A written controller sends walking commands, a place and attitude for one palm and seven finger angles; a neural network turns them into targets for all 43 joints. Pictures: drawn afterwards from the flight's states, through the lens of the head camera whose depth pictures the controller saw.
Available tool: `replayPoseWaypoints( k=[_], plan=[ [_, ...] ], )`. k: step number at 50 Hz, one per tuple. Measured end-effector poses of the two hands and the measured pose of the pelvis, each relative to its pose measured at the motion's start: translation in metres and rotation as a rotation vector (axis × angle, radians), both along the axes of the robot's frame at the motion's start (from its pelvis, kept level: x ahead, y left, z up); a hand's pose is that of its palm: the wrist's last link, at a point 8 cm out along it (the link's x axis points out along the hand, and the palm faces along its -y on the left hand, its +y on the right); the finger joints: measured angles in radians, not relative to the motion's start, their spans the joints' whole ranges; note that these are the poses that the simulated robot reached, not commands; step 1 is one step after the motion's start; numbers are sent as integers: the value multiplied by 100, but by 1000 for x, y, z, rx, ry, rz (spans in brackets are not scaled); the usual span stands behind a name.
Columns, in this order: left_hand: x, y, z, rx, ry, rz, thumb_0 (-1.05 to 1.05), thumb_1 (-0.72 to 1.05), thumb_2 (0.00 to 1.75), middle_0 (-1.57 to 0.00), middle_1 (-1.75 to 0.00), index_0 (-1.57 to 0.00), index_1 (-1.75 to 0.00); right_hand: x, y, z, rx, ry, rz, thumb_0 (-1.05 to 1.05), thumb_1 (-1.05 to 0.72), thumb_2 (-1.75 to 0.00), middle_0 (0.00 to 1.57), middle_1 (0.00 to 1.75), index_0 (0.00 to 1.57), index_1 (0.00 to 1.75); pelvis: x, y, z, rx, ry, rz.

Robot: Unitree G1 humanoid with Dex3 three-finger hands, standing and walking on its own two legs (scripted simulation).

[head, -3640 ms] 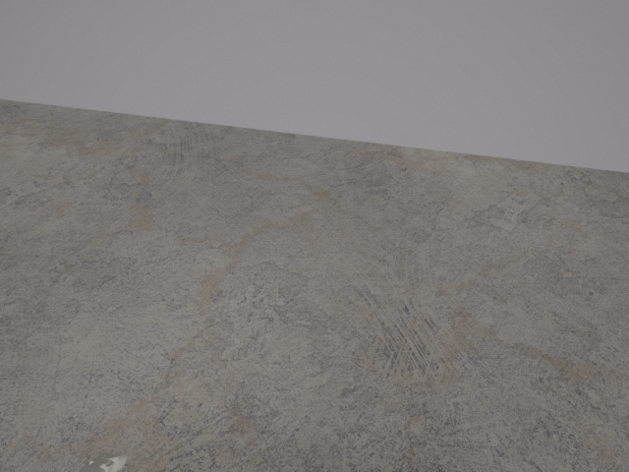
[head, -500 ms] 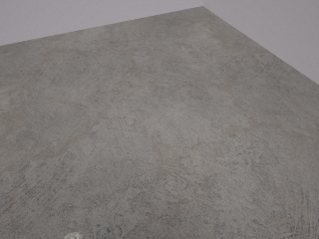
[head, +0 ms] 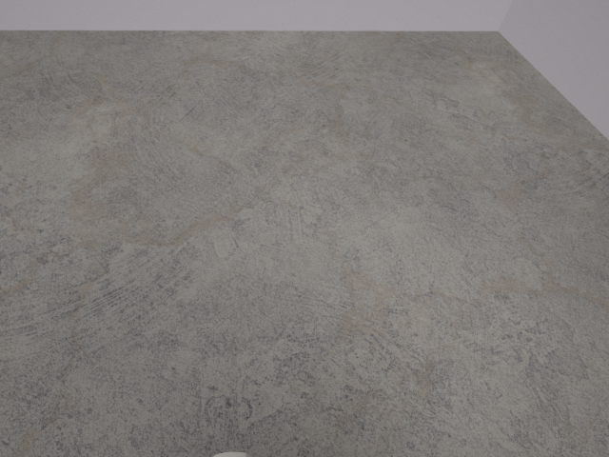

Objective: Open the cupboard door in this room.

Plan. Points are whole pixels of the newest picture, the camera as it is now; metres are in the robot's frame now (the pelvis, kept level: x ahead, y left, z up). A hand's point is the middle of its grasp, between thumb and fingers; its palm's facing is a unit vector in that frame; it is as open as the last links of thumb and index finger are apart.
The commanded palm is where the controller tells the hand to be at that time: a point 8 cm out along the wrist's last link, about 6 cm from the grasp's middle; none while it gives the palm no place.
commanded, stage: turn or walk to find it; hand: left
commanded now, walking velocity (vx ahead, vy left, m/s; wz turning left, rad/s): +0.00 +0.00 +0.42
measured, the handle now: out of the picture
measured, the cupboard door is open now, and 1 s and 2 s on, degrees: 0 0 0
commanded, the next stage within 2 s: none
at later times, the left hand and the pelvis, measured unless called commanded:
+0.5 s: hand out of the picture +0.05 +0.18 -0.13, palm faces +0.22 -0.94 -0.27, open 7.3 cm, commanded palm none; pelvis -0.01 -0.03 +0.01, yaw +12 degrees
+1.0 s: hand out of the picture -0.10 +0.22 -0.16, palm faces +0.46 -0.85 -0.25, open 7.3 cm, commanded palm none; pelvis -0.04 +0.00 +0.01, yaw +25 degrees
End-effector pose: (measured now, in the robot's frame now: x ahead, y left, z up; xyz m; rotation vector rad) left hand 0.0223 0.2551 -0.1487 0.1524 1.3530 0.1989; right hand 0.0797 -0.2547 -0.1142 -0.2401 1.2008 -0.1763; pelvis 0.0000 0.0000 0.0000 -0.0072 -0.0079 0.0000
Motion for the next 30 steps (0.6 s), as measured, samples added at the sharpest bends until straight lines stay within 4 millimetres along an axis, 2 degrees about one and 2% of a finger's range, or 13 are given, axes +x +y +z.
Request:
replayPoseWaypoints(
  k=[5,10,15,20,23,30],
  plan=[
    [-3,17,14,5,-10,32,1,91,90,-20,-30,-20,-30,7,21,12,5,-13,39,1,-91,-90,20,30,20,29,-1,9,13,-18,10,35],
    [7,21,26,20,-74,54,1,91,90,-20,-30,-20,-30,7,30,12,30,-6,65,1,-91,-90,20,30,21,29,-2,10,18,-17,14,75],
    [23,11,36,38,-142,64,1,91,90,-20,-30,-20,-30,-2,26,2,57,19,75,1,-91,-90,20,30,21,30,-6,2,18,-6,13,118],
    [31,-10,44,61,-217,74,1,91,90,-20,-30,-20,-30,-11,7,-14,84,58,88,1,-91,-90,20,30,21,30,-10,-16,12,11,15,164],
    [23,-24,45,80,-243,87,0,91,90,-20,-30,-20,-30,-13,-7,-24,94,76,100,1,-91,-90,20,30,21,29,-13,-27,7,19,8,193],
    [-22,-42,48,73,-190,174,0,91,90,-20,-30,-21,-30,-2,-22,-19,77,103,161,1,-91,-90,20,30,20,29,-17,-34,14,33,-14,270]
  ],
)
